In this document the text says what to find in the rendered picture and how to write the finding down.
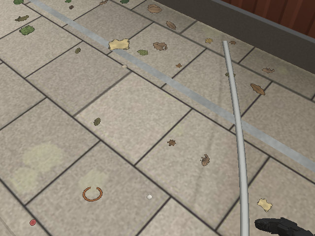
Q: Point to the right robot hand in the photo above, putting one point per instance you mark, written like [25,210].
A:
[281,226]

